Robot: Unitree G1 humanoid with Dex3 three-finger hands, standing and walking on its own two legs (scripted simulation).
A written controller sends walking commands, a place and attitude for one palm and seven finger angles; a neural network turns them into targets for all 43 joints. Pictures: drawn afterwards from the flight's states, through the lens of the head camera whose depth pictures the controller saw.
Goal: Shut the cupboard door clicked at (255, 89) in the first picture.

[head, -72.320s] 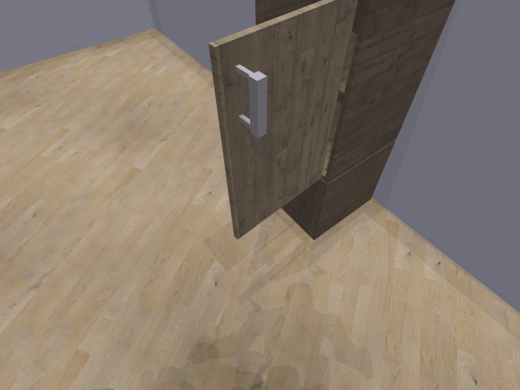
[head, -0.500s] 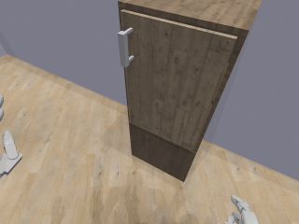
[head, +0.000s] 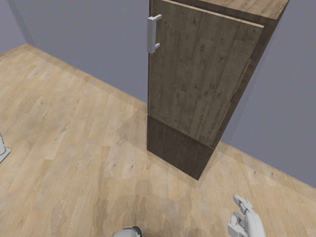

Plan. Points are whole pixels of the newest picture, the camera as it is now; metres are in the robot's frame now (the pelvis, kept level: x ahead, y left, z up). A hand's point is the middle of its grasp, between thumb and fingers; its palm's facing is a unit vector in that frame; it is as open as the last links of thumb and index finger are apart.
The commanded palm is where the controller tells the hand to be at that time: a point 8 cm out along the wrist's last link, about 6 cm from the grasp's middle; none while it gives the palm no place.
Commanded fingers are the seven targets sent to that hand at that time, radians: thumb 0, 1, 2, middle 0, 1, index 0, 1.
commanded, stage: step back with the hand held close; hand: left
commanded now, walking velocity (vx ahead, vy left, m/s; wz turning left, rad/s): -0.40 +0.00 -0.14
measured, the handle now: (154, 34) +0.76 +0.06 +0.16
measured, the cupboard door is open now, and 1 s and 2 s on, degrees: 0 0 0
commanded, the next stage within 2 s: stop stepping back and stand still in 0.02 s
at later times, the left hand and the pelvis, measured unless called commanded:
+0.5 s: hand out of the picture +0.12 +0.26 +0.19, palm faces +0.29 -0.83 -0.47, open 7.4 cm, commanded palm +0.07 +0.31 +0.20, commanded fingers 0.00 0.90 0.90 -0.20 -0.30 -0.20 -0.30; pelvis -0.11 +0.03 +0.02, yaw -8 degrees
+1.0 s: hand out of the picture +0.12 +0.27 +0.19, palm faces +0.33 -0.82 -0.47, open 7.4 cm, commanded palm +0.07 +0.31 +0.20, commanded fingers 0.00 0.90 0.90 -0.20 -0.30 -0.20 -0.30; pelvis -0.11 +0.04 +0.01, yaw -8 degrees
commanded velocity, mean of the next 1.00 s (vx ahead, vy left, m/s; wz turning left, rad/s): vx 0.09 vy -0.04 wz -0.01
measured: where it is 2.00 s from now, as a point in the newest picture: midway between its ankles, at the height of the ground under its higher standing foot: outside the picture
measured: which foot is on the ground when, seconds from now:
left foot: down 0.00-0.06, up 0.08-0.24, down 0.26-1.00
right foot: up 0.00-0.04, down 0.06-0.30, up 0.32-0.48, down 0.50-1.00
